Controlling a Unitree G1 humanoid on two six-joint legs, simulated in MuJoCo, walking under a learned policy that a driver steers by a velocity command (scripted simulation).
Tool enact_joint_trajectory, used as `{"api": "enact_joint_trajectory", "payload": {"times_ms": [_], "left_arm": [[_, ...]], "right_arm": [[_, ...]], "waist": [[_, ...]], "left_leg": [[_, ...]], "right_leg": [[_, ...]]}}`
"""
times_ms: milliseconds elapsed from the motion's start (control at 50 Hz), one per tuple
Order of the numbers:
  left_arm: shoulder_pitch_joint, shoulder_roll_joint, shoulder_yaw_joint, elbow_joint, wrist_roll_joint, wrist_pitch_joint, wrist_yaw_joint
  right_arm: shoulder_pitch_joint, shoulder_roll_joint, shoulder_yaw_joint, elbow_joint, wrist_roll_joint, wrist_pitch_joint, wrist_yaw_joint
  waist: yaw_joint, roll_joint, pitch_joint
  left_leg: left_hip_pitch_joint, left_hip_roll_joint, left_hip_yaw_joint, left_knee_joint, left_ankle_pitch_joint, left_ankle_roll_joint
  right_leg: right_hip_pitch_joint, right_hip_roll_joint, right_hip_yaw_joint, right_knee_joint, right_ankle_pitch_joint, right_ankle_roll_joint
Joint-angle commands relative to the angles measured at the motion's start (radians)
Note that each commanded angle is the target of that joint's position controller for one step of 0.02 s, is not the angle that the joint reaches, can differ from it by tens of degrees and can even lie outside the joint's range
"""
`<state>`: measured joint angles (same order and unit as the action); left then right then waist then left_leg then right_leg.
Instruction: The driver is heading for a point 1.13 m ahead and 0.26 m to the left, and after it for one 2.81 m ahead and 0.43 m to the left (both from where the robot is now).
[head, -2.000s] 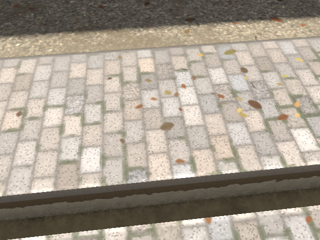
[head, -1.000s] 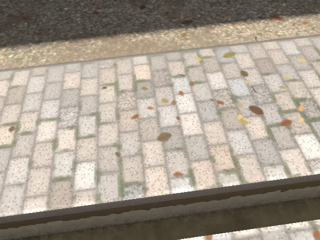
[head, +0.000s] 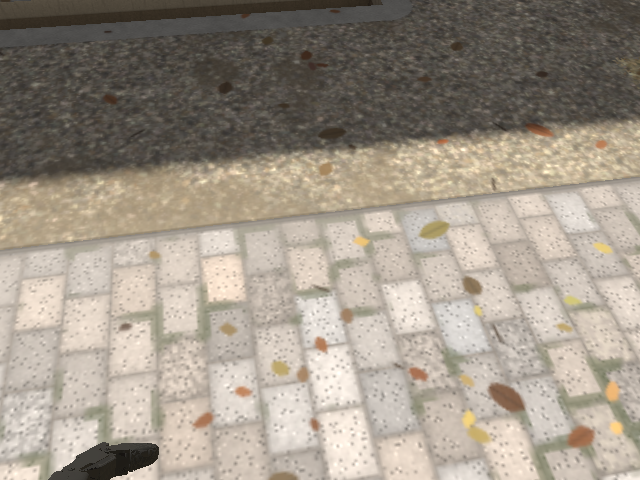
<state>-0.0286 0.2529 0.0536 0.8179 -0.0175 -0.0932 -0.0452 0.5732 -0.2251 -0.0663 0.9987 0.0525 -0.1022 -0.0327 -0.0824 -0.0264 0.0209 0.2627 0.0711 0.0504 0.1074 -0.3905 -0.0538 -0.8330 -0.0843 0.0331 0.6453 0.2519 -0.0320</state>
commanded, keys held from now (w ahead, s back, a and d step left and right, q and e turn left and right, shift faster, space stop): w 0.28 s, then w+q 0.28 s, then q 0.44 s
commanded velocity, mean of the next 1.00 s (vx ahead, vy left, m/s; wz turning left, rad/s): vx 0.38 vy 0.00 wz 0.30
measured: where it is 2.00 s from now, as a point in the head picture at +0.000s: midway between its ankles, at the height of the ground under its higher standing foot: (280, 408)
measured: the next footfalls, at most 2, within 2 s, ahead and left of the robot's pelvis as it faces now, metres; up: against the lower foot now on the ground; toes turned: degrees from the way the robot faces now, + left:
right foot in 0.08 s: +0.34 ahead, -0.17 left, +0.00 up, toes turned -1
left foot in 0.74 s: +0.60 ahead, +0.10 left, +0.00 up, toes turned +15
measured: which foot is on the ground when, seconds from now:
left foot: down 0.00-0.08, up 0.10-0.72, down 0.74-1.00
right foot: up 0.00-0.06, down 0.08-0.76, up 0.78-1.00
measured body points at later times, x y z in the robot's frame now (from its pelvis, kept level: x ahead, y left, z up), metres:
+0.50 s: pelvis +0.31 -0.08 +0.03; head +0.31 -0.08 +0.48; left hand +0.32 +0.18 -0.11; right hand +0.44 -0.33 -0.09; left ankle +0.46 +0.09 -0.61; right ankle +0.30 -0.17 -0.72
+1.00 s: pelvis +0.50 +0.00 +0.01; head +0.55 +0.03 +0.46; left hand +0.55 +0.32 -0.10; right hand +0.73 -0.22 -0.08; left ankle +0.56 +0.08 -0.72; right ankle +0.58 -0.17 -0.65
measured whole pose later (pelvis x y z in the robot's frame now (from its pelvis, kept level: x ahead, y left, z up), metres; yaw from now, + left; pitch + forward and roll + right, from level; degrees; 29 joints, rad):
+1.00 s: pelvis +0.50 +0.00 +0.01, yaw +20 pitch +3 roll -1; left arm 0.08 0.33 0.04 0.81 0.00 -0.02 0.04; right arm 0.18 -0.29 -0.06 0.67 0.00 -0.03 0.00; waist 0.00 -0.02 0.07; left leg -0.40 -0.09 -0.05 0.44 -0.08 0.09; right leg -0.59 -0.04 0.08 1.05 -0.41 0.06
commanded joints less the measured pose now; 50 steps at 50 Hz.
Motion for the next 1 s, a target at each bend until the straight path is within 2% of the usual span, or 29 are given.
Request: {"api": "enact_joint_trajectory", "payload": {"times_ms": [20,60,80,100,120,140,160,180,200,220,260,280,300,320,360,420,580,640,680,720,740,760,780,800,820,840,860,900,1000], "left_arm": [[-0.106,0.065,0.004,-0.091,0.003,-0.032,-0.013],[0.025,0.143,0.027,-0.060,0.006,-0.031,-0.005],[0.246,0.213,0.063,0.002,0.005,-0.009,0.009],[0.385,0.292,0.078,0.020,0.020,-0.006,0.010],[0.512,0.350,0.085,0.078,0.013,-0.003,-0.013],[0.540,0.268,0.068,0.098,0.027,0.002,-0.013],[0.446,0.194,0.044,0.061,0.032,-0.001,-0.016],[0.337,0.175,0.037,0.031,0.047,-0.006,-0.016],[0.251,0.170,0.030,0.014,0.038,-0.027,-0.014],[0.292,0.102,0.019,0.061,0.044,-0.037,-0.002],[0.286,0.054,-0.001,0.115,0.036,-0.030,0.000],[0.256,0.066,-0.001,0.108,0.013,-0.027,0.003],[0.188,0.109,0.009,0.083,0.013,-0.016,0.013],[0.200,0.104,0.008,0.084,0.024,-0.012,0.023],[0.215,0.102,-0.003,0.083,0.050,-0.039,0.026],[0.284,0.139,-0.001,0.115,0.036,-0.043,0.040],[0.317,0.175,-0.007,0.141,0.040,0.006,0.052],[0.293,0.195,-0.004,0.125,0.018,0.038,0.066],[0.267,0.234,0.008,0.113,0.008,0.057,0.071],[0.216,0.236,0.013,0.090,0.000,0.072,0.081],[0.230,0.219,0.008,0.082,0.006,0.071,0.080],[0.272,0.122,-0.021,0.048,0.055,0.060,0.070],[0.376,0.053,-0.039,0.022,0.050,0.033,0.054],[0.311,0.163,-0.016,0.032,0.022,0.018,0.039],[0.212,0.182,-0.009,-0.005,-0.002,0.014,0.035],[0.178,0.171,-0.007,-0.004,0.005,0.022,0.046],[0.164,0.188,0.001,-0.008,0.014,0.038,0.060],[0.206,0.180,0.008,-0.011,0.015,0.067,0.077],[0.213,0.154,0.010,-0.036,0.016,0.084,0.097]], "right_arm": [[-0.179,-0.222,-0.048,-0.089,-0.002,-0.021,-0.011],[-0.142,-0.249,-0.055,-0.063,-0.026,0.015,-0.006],[-0.125,-0.225,-0.041,-0.065,-0.049,0.032,-0.002],[0.052,-0.096,-0.004,-0.085,-0.074,0.030,0.011],[0.176,0.062,0.056,-0.108,-0.053,0.008,0.042],[0.055,-0.053,0.026,-0.105,-0.003,-0.008,0.044],[-0.098,-0.143,0.004,-0.138,0.022,-0.013,0.043],[-0.154,-0.163,-0.001,-0.149,0.005,-0.013,0.037],[-0.230,-0.181,-0.014,-0.164,-0.004,-0.015,0.032],[-0.247,-0.186,-0.031,-0.139,-0.012,0.002,0.036],[-0.173,-0.073,-0.001,-0.144,-0.028,0.028,0.037],[-0.195,-0.068,0.013,-0.173,-0.037,0.027,0.040],[-0.211,-0.068,0.017,-0.181,-0.029,0.039,0.035],[-0.257,-0.072,0.025,-0.196,-0.036,0.046,0.029],[-0.271,-0.127,0.009,-0.179,-0.045,0.050,0.026],[-0.332,-0.145,-0.004,-0.195,-0.042,0.040,0.017],[-0.489,-0.079,0.005,-0.239,-0.029,0.039,0.068],[-0.531,-0.069,0.008,-0.287,-0.042,0.032,0.083],[-0.481,-0.113,-0.009,-0.303,-0.041,0.030,0.090],[-0.278,-0.179,-0.045,-0.258,-0.040,0.023,0.094],[-0.181,-0.239,-0.072,-0.236,-0.042,0.021,0.079],[-0.140,-0.327,-0.086,-0.240,-0.048,0.027,0.057],[-0.201,-0.362,-0.075,-0.304,-0.081,0.020,0.059],[-0.208,-0.299,-0.066,-0.328,-0.064,0.027,0.065],[-0.268,-0.253,-0.054,-0.346,-0.051,0.031,0.065],[-0.317,-0.234,-0.049,-0.350,-0.040,0.037,0.061],[-0.354,-0.212,-0.039,-0.363,-0.040,0.044,0.055],[-0.381,-0.211,-0.033,-0.378,-0.060,0.049,0.043],[-0.397,-0.232,-0.045,-0.419,-0.047,0.077,0.019]], "waist": [[0.110,0.165,0.127],[0.164,0.241,0.006],[0.260,0.251,-0.121],[0.211,0.056,-0.317],[0.127,-0.259,-0.575],[0.169,-0.156,-0.619],[0.188,-0.062,-0.438],[0.159,-0.012,-0.332],[0.127,0.004,-0.225],[0.109,-0.102,-0.229],[0.013,-0.072,-0.125],[-0.006,-0.067,-0.071],[-0.017,-0.064,-0.033],[0.000,-0.056,-0.014],[0.025,-0.036,-0.053],[0.066,0.013,-0.039],[0.169,-0.005,0.063],[0.183,-0.019,0.060],[0.148,-0.073,0.016],[0.039,-0.075,-0.084],[-0.011,-0.022,-0.142],[0.023,0.188,-0.244],[0.117,0.318,-0.417],[0.035,0.144,-0.496],[0.032,0.099,-0.366],[0.055,0.021,-0.240],[0.073,0.033,-0.173],[0.113,0.083,-0.148],[0.106,0.117,-0.199]], "left_leg": [[-0.360,0.133,0.065,-0.110,0.406,0.137],[-0.164,0.169,0.071,0.187,0.886,0.110],[-0.163,0.133,0.074,0.468,1.014,0.081],[-0.531,0.105,0.011,0.785,0.674,0.083],[-0.842,-0.090,-0.110,1.134,-0.164,0.053],[-0.845,-0.083,-0.234,1.216,-0.171,0.081],[-0.895,-0.037,-0.214,1.147,-0.086,0.116],[-0.875,0.006,-0.194,1.110,-0.001,0.133],[-0.821,0.048,-0.172,1.045,0.084,0.141],[-0.775,0.053,-0.189,1.230,0.079,0.156],[-0.844,0.050,-0.189,1.480,0.118,0.172],[-0.923,0.066,-0.183,1.440,0.145,0.173],[-0.959,0.075,-0.164,1.295,0.156,0.144],[-0.970,0.068,-0.159,1.252,0.173,0.123],[-0.984,0.066,-0.187,1.213,0.296,0.103],[-1.131,0.035,-0.237,1.082,0.384,0.089],[-1.122,0.042,-0.066,0.670,0.477,0.090],[-0.999,0.004,0.019,0.498,0.394,0.088],[-0.900,-0.048,0.062,0.457,0.338,0.103],[-0.679,-0.119,0.089,0.355,0.379,0.135],[-0.491,-0.118,0.038,0.297,0.519,0.166],[-0.226,0.113,-0.236,0.407,0.943,0.243],[0.045,0.357,-0.696,0.395,1.170,0.489],[-0.001,0.314,-0.626,0.341,0.999,0.458],[-0.115,0.249,-0.498,0.311,0.823,0.400],[-0.255,0.192,-0.413,0.273,0.699,0.350],[-0.377,0.163,-0.380,0.239,0.641,0.338],[-0.515,0.132,-0.350,0.203,0.636,0.341],[-0.516,0.094,-0.345,0.227,0.554,0.329]], "right_leg": [[0.383,0.058,-0.044,-0.096,0.032,-0.031],[0.464,0.113,-0.091,-0.107,-0.184,-0.078],[0.657,0.126,-0.097,-0.125,-0.288,-0.118],[1.137,-0.077,0.120,0.046,-0.145,-0.215],[1.426,-0.279,0.666,-0.177,-0.602,-0.344],[1.343,-0.245,0.754,-0.314,-0.758,-0.270],[1.168,-0.199,0.599,-0.361,-0.780,-0.224],[1.004,-0.195,0.540,-0.395,-0.730,-0.228],[0.824,-0.163,0.436,-0.443,-0.601,-0.219],[0.749,-0.146,0.446,-0.413,-0.599,-0.211],[0.526,-0.129,0.352,-0.444,-0.636,-0.183],[0.478,-0.122,0.310,-0.468,-0.660,-0.182],[0.448,-0.111,0.248,-0.488,-0.658,-0.207],[0.421,-0.111,0.212,-0.507,-0.623,-0.217],[0.449,-0.142,0.186,-0.543,-0.473,-0.246],[0.613,-0.170,0.126,-0.555,-0.376,-0.240],[0.860,-0.177,-0.106,-0.562,-0.207,-0.154],[0.907,-0.165,-0.176,-0.459,0.031,-0.124],[0.948,-0.165,-0.190,-0.329,0.326,-0.105],[0.936,-0.122,-0.210,-0.079,0.420,-0.055],[0.832,-0.063,-0.212,0.127,0.245,-0.012],[0.573,0.010,-0.207,0.433,-0.423,0.038],[0.253,0.196,-0.075,0.768,-0.985,0.084],[0.254,0.125,0.080,0.819,-0.924,0.061],[0.216,0.083,0.066,0.770,-0.828,0.035],[0.199,0.042,0.045,0.691,-0.753,0.037],[0.224,0.024,0.047,0.630,-0.714,0.041],[0.318,0.031,0.037,0.565,-0.694,0.057],[0.322,0.057,0.035,0.368,-0.607,0.118]]}}
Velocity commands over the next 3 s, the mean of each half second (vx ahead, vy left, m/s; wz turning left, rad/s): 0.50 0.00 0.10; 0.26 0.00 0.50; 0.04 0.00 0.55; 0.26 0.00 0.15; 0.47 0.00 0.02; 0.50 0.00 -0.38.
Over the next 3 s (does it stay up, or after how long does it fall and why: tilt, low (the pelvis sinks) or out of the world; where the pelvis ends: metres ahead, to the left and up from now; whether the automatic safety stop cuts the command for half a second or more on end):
stays up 1.03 0.37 0.02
